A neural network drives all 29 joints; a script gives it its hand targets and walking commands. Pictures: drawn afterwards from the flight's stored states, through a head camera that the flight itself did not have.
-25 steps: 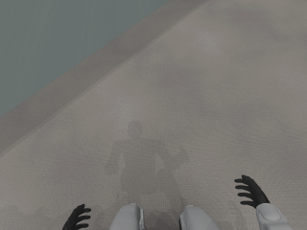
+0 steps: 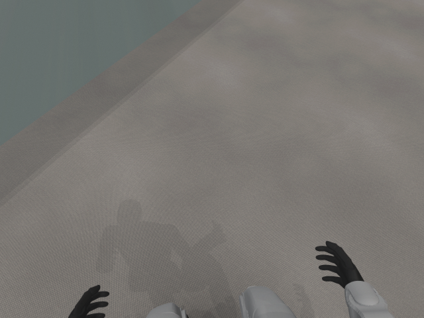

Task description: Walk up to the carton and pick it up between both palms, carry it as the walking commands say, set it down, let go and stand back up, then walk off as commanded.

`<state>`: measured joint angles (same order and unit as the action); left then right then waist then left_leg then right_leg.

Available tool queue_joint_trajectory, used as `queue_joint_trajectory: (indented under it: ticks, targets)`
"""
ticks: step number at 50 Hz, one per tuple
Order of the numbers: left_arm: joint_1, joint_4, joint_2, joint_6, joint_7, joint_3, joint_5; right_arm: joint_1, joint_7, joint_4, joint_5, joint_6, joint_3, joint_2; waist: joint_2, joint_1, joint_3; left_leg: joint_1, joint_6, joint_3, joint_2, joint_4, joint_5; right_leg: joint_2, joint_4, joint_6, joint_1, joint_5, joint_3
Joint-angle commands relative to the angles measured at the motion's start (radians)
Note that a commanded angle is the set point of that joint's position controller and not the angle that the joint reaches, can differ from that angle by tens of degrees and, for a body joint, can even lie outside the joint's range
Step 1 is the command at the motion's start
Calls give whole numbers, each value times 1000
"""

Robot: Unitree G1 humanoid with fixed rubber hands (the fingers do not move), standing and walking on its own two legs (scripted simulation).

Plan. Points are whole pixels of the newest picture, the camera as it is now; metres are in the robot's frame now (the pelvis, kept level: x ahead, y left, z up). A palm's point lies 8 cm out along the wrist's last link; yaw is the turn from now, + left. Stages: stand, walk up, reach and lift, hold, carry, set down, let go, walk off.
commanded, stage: walk up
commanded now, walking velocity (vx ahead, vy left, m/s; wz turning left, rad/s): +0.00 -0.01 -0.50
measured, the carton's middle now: out of the picture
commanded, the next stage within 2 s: none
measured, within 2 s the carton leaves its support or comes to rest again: neither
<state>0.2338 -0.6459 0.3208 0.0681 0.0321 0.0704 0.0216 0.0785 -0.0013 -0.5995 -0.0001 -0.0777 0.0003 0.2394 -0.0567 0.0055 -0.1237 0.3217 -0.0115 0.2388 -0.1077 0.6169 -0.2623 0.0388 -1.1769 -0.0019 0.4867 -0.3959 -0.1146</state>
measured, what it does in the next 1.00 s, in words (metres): steps on the spot, turning right: right foot, then left foot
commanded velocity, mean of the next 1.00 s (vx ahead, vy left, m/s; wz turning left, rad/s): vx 0.08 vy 0.02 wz -0.50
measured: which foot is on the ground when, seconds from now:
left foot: down 0.00-0.10, up 0.12-0.48, down 0.50-0.90, up 0.92-1.00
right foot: up 0.00-0.08, down 0.10-0.52, up 0.54-0.88, down 0.90-1.00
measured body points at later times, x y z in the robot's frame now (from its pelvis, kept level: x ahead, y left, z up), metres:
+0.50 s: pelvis -0.04 +0.01 +0.00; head +0.03 +0.00 +0.45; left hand +0.10 +0.28 -0.11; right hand +0.12 -0.26 -0.10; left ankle +0.00 +0.14 -0.72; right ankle -0.01 -0.12 -0.72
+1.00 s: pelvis -0.06 -0.01 -0.01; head -0.05 -0.07 +0.44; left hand +0.16 +0.19 -0.09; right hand -0.04 -0.32 -0.14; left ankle -0.02 +0.14 -0.65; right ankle -0.11 -0.08 -0.72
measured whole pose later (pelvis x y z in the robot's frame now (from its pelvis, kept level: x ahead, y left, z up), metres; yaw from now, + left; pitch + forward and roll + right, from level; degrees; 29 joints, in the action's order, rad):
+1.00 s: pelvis -0.06 -0.01 -0.01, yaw -26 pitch +0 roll +5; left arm 0.29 -0.66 0.27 0.03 0.03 0.04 0.04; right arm 0.20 0.00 -0.61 0.00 -0.09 0.00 0.34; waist 0.03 0.01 -0.06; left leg 0.45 0.02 0.18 -0.11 1.14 -0.55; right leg 0.02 -0.83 0.04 0.34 -0.48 -0.11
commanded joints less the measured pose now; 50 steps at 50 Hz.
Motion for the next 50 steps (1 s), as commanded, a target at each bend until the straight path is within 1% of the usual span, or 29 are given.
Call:
queue_joint_trajectory:
  ticks: [1, 3, 4, 5, 6, 10, 13, 15, 17, 22, 24, 25, 26, 27, 28, 31, 32, 35, 39, 40, 42, 43, 44, 45, 46, 47, 48, 49, 50]
  targets:
    - [-5, 40, 57, -10, 20, 11, -15, 85, -17, -16, -40, 10, -81, 232, 358, -21, 176, -114, -90, -188, -284, -215, -110, -67, 373, -67, -48, -49, 146]
    - [137, -17, 67, -19, 12, 34, -2, 64, -18, -10, -42, 0, -78, 230, 182, 60, 247, 19, -54, -130, -245, -3, -115, -88, 561, -25, -315, 44, 73]
    - [171, -18, 122, -34, 6, 41, 9, 74, -13, 29, -30, -3, -62, 173, -49, 75, 175, 104, -29, -55, -92, 226, -240, -132, 702, 26, -258, 65, -124]
    - [183, -21, 230, -42, 0, 54, 34, -39, -15, 67, -36, -6, -64, 121, -278, 96, 96, 320, 24, -64, 52, 409, -395, -324, 897, 92, -285, 182, -500]
    - [202, -7, 248, -44, -7, 51, 23, -93, -15, 117, -34, -7, -69, 126, -309, 101, 95, 371, 47, -190, 100, 530, -392, -371, 915, 184, -275, 415, -641]
    - [89, 21, 179, -46, -46, 30, -4, -40, -14, 103, -16, -4, -72, 136, -213, 36, 185, 336, 38, -259, 93, 578, -290, -227, 767, 163, -376, 761, -425]
    - [217, -15, 174, -53, -55, 37, -8, -37, -14, 99, -18, -4, -74, 133, -206, 64, 255, 362, 24, -288, 84, 579, -279, -244, 692, 165, -531, 1063, -453]
    - [199, -14, 168, -55, -64, 42, 1, -79, -12, 123, -19, -2, -65, 118, -135, 71, 295, 291, 36, -279, 103, 449, -299, -250, 720, 205, -513, 949, -445]
    - [196, -10, 176, -52, -65, 47, 0, -43, -15, 105, -14, -11, -64, 112, -233, 68, 282, 253, 49, -263, 128, 393, -297, -239, 732, 213, -493, 951, -461]
    - [37, 8, 149, -24, -51, 42, 9, 67, -21, 38, -1, -15, -57, 90, -210, -20, 274, -157, 74, -208, 137, -25, -115, -165, 754, 133, -158, 591, -384]
    - [45, 28, 87, -29, -38, 19, 8, 157, -29, -1, -7, -15, -95, 177, 14, -61, 319, -484, 30, -242, 1, -170, 37, -33, 618, 46, 129, 125, -226]
    - [86, 38, 14, -30, -35, 0, 3, 184, -24, -18, -22, -23, -116, 249, 331, -63, 308, -506, -46, -483, -275, -295, -111, 47, 400, 5, 253, -183, -67]
    - [36, 53, 46, -17, -29, 12, 15, 157, -21, 9, -33, -15, -117, 288, 317, -54, 227, -289, -118, -553, -458, -372, -265, 0, 162, -52, 197, -166, 21]
    - [49, 36, 64, -11, -19, 32, 23, 115, -18, 5, -35, -16, -109, 258, 204, -23, 195, -229, -132, -507, -423, -386, -283, -30, 87, -61, 175, -124, 34]
    - [86, 19, 73, -4, -11, 29, 21, 16, -15, 47, -38, -17, -96, 246, 306, 10, 140, -108, -149, -417, -388, -404, -311, -7, -28, -63, 132, -101, 71]
    - [56, 18, 105, 1, -1, 37, 8, -30, -25, 70, -30, -9, -91, 204, 255, 10, 145, -132, -109, -270, -289, -368, -215, -18, -126, -60, 145, -16, 132]
    - [38, 39, 91, 5, 7, 37, 10, -21, -17, 76, -29, -10, -86, 197, 221, 5, 116, -116, -127, -271, -324, -351, -218, -34, -135, -64, 161, -39, 130]
    - [-20, 44, 84, 2, 11, 29, 7, 63, -14, 53, -40, 2, -89, 219, 265, -43, 112, -161, -117, -231, -297, -340, -200, -62, -14, -53, 155, -35, 142]
    - [-30, 70, 57, -19, 12, 28, 2, 50, -15, 5, -46, 24, -101, 241, 315, -22, 184, -188, -88, -225, -348, -289, -257, -103, 285, -22, -4, -78, 137]
    - [1, 87, 65, -16, 29, 27, 1, 88, -9, -3, -54, 32, -113, 274, 343, -19, 217, -163, -76, -260, -396, -355, -549, -113, 312, 11, -44, -104, 173]
    - [73, 68, 44, -24, 43, 33, 2, 51, -1, -1, -61, 29, -113, 279, 237, 31, 197, -60, -42, -203, -372, -309, -598, -100, 445, 19, -176, -36, 216]
    - [156, -6, 79, -36, 33, 45, 5, -8, 5, -19, -69, 30, -115, 285, 213, 75, 213, 27, -18, -129, -296, -158, -593, -87, 523, 25, -340, 5, 179]
    - [281, -69, 131, -47, 24, 59, 19, -20, 9, -18, -68, 26, -107, 226, -14, 135, 247, 169, 5, -68, -169, 121, -640, -79, 590, 61, -458, -25, 28]
    - [341, -100, 278, -64, 8, 77, 43, -80, 23, 23, -56, 22, -80, 155, -322, 180, 129, 411, 29, -32, 44, 512, -526, -327, 875, 101, -380, -320, -498]
    - [334, -63, 304, -75, -16, 62, 26, -74, 26, 74, -56, 21, -74, 138, -338, 127, 46, 546, 30, -184, 100, 706, -375, -423, 988, 66, -315, -119, -828]
    - [307, -79, 297, -80, -24, 61, 28, -143, 25, 76, -45, 30, -97, 158, -225, 137, 35, 519, 33, -272, 33, 662, -347, -400, 1067, 96, -267, -305, -807]
    - [263, -67, 240, -89, -41, 47, 22, -86, 20, 24, -39, 31, -96, 138, -145, 99, 1, 503, 23, -266, 54, 715, -248, -353, 965, 16, -292, 101, -689]
    - [263, -85, 209, -97, -49, 44, 9, -67, 32, 51, -43, 46, -93, 145, -156, 95, 75, 496, 35, -269, 33, 634, -205, -297, 900, 80, -390, 263, -587]
    - [266, -96, 189, -99, -47, 46, -4, -59, 39, 35, -44, 48, -97, 150, -188, 81, 154, 467, 39, -264, 43, 651, -186, -238, 845, 53, -447, 327, -512]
